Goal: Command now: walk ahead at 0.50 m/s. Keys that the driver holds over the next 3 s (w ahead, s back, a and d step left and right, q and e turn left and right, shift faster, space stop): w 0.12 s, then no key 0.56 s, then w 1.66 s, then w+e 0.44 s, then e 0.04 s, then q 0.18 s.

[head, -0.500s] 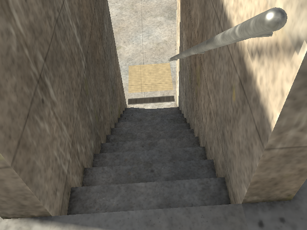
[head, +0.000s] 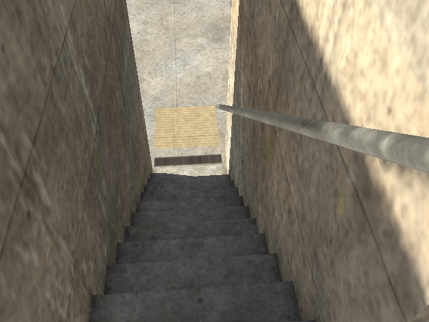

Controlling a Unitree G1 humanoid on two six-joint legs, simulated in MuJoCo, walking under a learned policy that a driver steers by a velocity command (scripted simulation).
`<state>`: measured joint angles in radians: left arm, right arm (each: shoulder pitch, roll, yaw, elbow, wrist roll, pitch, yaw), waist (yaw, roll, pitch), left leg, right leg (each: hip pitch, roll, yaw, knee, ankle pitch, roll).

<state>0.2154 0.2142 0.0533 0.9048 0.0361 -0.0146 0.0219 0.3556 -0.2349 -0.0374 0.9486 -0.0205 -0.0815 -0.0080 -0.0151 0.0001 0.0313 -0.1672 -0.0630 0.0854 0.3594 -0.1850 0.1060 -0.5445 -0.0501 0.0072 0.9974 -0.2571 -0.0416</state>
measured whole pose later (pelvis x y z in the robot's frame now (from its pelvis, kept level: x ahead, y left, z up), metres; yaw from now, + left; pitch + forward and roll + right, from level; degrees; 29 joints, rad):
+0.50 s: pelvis +0.14 -0.01 +0.00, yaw +0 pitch -1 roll +1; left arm 0.33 0.18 -0.03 0.93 0.01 -0.03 0.04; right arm 0.19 -0.25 -0.01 0.94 -0.02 0.07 -0.01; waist 0.02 0.04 0.03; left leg -0.40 0.00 -0.11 0.84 -0.33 -0.03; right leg -0.21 0.01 -0.08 0.39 -0.15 -0.06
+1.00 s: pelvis +0.19 +0.04 +0.00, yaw +1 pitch -1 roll +0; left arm 0.27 0.20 0.03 0.93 0.02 -0.02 0.04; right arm 0.24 -0.22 0.00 0.92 -0.01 0.07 -0.04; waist 0.01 0.01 -0.02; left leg -0.11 -0.05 -0.08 0.40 -0.28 0.05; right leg -0.16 0.00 0.01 0.40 -0.24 -0.01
